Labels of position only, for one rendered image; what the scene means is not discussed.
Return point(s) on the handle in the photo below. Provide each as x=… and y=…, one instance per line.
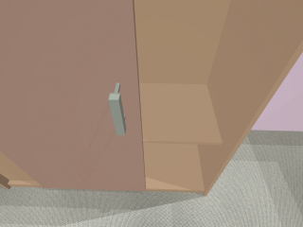
x=116, y=107

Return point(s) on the wardrobe door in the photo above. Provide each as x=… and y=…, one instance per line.
x=59, y=62
x=11, y=171

